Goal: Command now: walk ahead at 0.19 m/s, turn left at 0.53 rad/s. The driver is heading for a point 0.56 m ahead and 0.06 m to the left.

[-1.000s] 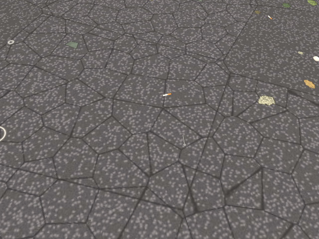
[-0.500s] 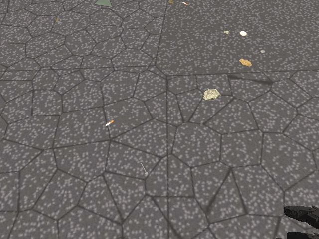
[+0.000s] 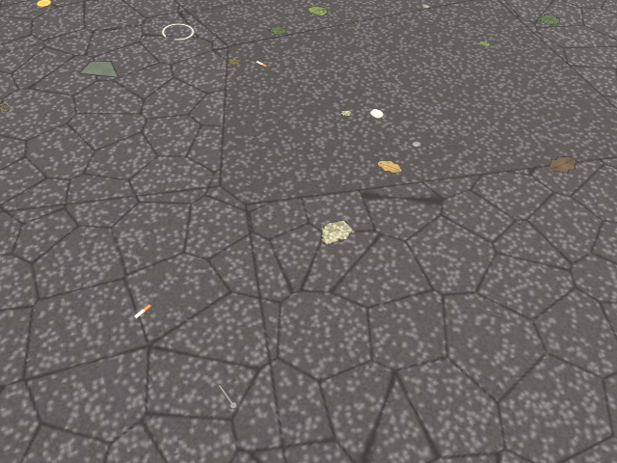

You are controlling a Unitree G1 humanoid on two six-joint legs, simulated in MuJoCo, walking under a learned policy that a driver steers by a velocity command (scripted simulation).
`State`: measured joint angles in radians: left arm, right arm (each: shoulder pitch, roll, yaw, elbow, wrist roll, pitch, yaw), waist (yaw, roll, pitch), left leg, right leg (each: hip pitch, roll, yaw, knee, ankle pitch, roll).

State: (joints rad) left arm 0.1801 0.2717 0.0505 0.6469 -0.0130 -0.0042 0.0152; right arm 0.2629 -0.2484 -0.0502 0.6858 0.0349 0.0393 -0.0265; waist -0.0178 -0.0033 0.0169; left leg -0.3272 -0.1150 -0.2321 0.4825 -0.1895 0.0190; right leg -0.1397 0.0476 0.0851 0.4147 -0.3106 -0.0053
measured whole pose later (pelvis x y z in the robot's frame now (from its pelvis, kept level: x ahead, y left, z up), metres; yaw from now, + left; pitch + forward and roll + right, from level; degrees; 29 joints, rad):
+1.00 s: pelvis +0.11 +0.02 +0.00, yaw -7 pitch +3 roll +3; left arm 0.27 0.31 0.08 0.63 -0.01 0.02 0.03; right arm 0.03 -0.32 -0.10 0.69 -0.01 0.01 -0.03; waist 0.02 0.03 0.06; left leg -0.59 -0.02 -0.05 1.13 -0.36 -0.06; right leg -0.31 0.03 0.07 0.50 -0.24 -0.07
